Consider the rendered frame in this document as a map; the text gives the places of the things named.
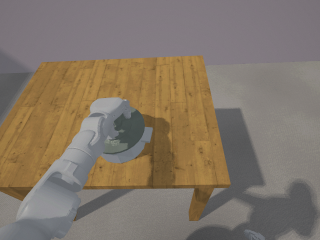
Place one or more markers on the knob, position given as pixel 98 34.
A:
pixel 117 123

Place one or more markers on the left robot hand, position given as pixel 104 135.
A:
pixel 114 106

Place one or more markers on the right robot hand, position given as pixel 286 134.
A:
pixel 251 235

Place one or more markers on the lid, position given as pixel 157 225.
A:
pixel 130 133

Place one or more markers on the left robot forearm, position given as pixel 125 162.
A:
pixel 71 170

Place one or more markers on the left robot upper arm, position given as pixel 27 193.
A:
pixel 49 214

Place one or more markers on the table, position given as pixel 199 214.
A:
pixel 172 94

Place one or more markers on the pot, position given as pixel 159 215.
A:
pixel 132 152

